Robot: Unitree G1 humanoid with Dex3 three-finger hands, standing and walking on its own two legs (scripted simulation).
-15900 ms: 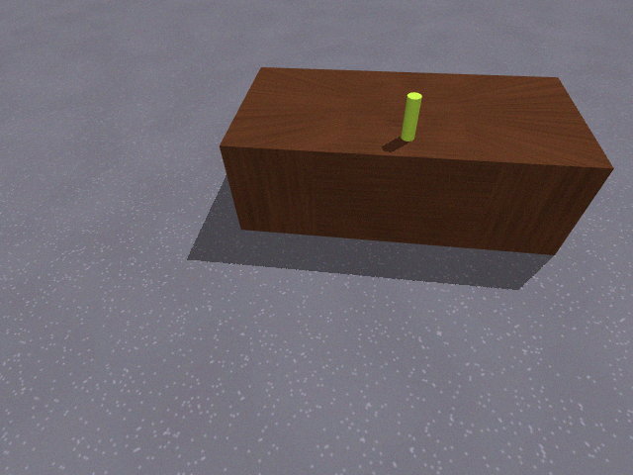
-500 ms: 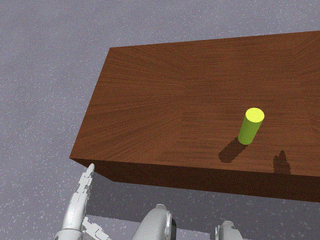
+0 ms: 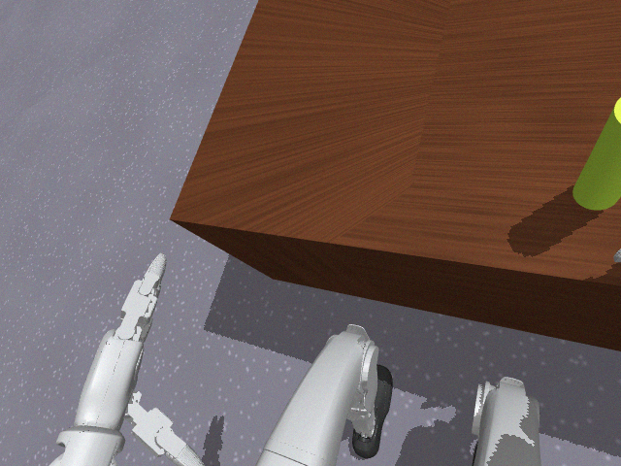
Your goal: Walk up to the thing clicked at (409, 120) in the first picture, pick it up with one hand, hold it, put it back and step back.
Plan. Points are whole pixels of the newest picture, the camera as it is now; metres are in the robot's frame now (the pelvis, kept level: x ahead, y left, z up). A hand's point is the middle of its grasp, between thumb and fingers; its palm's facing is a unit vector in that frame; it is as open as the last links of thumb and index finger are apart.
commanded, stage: close in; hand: right
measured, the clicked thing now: (617, 158) +0.52 -0.19 -0.03
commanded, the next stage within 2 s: rest palm in 0.38 s
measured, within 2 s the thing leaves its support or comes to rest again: leaves its support in 1.76 s
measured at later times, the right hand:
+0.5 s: hand (609, 177) +0.50 -0.19 -0.05, palm faces +0.09 +1.00 +0.03, open 17.6 cm
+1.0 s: hand (596, 154) +0.53 -0.17 -0.05, palm faces +0.09 +1.00 +0.01, open 16.3 cm
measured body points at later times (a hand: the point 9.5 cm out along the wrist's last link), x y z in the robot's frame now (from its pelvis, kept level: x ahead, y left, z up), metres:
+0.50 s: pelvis +0.00 +0.00 -0.01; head +0.18 -0.07 +0.40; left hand +0.18 +0.26 +0.12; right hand +0.49 -0.24 -0.05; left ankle +0.11 +0.14 -0.53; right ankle +0.03 -0.12 -0.53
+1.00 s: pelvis +0.00 +0.00 -0.01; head +0.20 -0.07 +0.38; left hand +0.18 +0.26 +0.12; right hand +0.52 -0.23 -0.05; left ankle +0.11 +0.14 -0.53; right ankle +0.03 -0.12 -0.53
